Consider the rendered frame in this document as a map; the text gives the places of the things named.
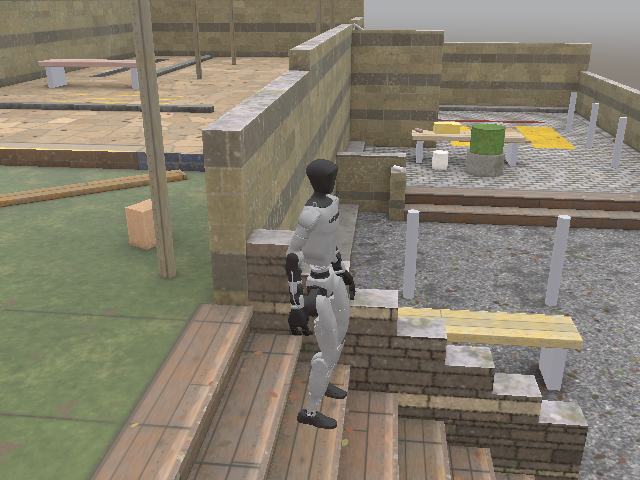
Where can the left robot thigh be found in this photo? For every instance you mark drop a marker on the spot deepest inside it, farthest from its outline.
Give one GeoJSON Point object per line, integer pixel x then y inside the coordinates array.
{"type": "Point", "coordinates": [341, 307]}

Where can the right robot upper arm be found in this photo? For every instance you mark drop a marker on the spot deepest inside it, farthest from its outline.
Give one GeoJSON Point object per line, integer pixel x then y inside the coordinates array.
{"type": "Point", "coordinates": [309, 220]}

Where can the right robot forearm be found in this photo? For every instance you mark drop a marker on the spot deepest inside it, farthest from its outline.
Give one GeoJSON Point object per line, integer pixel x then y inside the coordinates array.
{"type": "Point", "coordinates": [292, 265]}

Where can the robot right hand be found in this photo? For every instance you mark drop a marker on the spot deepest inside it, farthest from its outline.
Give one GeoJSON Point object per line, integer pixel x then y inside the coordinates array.
{"type": "Point", "coordinates": [299, 318]}

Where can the robot left hand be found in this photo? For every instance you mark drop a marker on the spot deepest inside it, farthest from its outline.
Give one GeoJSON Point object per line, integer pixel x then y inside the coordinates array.
{"type": "Point", "coordinates": [348, 280]}

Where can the left robot forearm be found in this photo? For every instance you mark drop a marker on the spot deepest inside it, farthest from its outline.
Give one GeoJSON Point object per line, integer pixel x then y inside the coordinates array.
{"type": "Point", "coordinates": [337, 263]}

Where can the robot right foot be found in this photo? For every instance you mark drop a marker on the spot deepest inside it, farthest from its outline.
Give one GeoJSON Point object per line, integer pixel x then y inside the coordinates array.
{"type": "Point", "coordinates": [319, 420]}

